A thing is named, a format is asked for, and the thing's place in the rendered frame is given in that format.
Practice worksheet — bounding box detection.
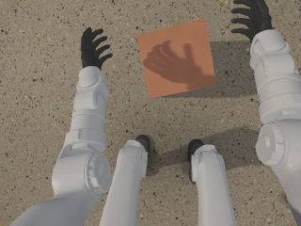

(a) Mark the right robot forearm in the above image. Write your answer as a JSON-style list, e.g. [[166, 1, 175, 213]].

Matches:
[[249, 29, 301, 124]]

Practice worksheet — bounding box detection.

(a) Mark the left robot upper arm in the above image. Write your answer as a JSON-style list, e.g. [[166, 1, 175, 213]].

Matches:
[[9, 151, 113, 226]]

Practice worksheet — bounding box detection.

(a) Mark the right robot thigh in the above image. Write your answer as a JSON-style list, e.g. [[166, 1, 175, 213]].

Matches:
[[191, 151, 237, 226]]

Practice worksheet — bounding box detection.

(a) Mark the right robot upper arm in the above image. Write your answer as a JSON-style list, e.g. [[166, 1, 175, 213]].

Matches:
[[255, 120, 301, 226]]

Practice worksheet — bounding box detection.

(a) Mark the left robot forearm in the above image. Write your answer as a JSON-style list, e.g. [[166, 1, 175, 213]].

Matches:
[[51, 66, 110, 185]]

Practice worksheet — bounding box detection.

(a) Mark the robot left hand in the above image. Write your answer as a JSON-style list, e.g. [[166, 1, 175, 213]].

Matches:
[[80, 27, 113, 71]]

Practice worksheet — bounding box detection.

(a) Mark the robot right hand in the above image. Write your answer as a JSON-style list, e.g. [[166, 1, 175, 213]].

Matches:
[[230, 0, 273, 43]]

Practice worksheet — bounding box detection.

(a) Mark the robot right shin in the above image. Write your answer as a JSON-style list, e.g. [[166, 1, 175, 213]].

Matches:
[[196, 144, 226, 170]]

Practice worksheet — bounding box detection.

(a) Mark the carton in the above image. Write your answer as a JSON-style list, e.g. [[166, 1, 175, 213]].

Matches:
[[136, 18, 216, 99]]

